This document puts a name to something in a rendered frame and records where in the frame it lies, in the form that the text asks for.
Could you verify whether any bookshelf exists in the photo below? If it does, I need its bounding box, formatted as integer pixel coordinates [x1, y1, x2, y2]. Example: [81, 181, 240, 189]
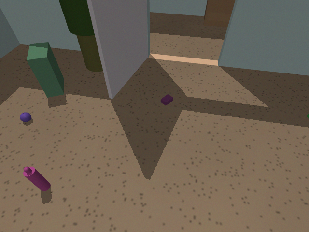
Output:
[204, 0, 235, 27]

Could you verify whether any potted plant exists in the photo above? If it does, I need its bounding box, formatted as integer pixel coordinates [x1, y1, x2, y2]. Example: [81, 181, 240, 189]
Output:
[59, 0, 103, 72]

